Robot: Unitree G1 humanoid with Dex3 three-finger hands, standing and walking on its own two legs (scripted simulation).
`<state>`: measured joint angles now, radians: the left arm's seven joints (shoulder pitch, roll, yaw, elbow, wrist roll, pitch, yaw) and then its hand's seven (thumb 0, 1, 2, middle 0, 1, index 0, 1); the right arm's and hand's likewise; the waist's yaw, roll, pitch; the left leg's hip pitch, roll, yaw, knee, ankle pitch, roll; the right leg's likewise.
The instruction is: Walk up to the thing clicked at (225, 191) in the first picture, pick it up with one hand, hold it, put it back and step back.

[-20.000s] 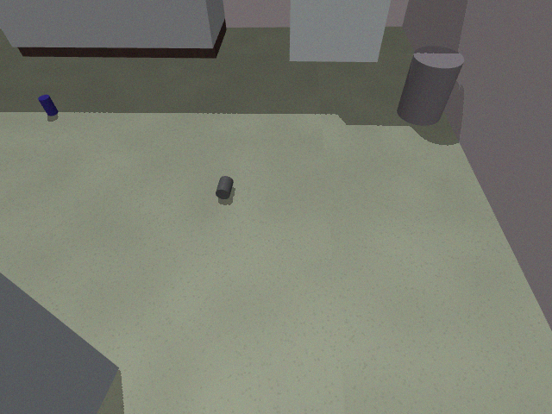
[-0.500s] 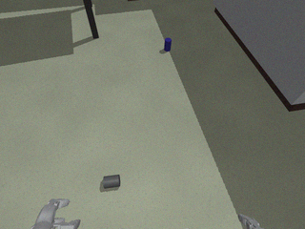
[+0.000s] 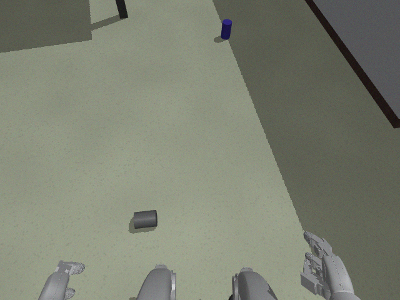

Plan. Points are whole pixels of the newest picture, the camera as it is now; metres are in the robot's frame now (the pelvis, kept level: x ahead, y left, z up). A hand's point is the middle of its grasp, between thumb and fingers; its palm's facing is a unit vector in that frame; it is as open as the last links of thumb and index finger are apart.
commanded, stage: rise first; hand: left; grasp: from above
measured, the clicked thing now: (145, 219) +0.43 +0.24 -0.65
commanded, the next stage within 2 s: approach in 1.98 s
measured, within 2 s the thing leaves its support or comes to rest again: neither
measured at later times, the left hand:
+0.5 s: hand (100, 259) +0.23 +0.29 -0.32, palm faces -0.42 -0.49 -0.76, open 13.8 cm
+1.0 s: hand (113, 235) +0.32 +0.30 -0.44, palm faces -0.45 -0.12 -0.88, open 14.1 cm
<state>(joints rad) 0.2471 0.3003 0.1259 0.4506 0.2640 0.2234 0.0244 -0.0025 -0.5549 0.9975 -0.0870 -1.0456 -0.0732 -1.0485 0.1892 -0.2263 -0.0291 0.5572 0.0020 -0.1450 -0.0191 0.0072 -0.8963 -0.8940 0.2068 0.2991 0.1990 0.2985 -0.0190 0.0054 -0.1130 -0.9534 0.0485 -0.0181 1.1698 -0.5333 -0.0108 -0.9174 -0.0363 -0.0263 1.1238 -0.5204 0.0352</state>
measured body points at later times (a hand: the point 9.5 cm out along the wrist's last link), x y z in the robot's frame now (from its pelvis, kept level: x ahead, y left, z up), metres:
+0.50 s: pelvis -0.05 -0.01 -0.17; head +0.15 +0.00 +0.23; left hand +0.25 +0.31 -0.27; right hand +0.15 -0.28 -0.29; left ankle +0.01 +0.12 -0.65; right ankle +0.01 -0.15 -0.65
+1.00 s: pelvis -0.09 +0.00 -0.30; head +0.13 +0.03 +0.09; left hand +0.34 +0.31 -0.39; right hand -0.01 -0.29 -0.42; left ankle +0.01 +0.12 -0.65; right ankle +0.01 -0.15 -0.65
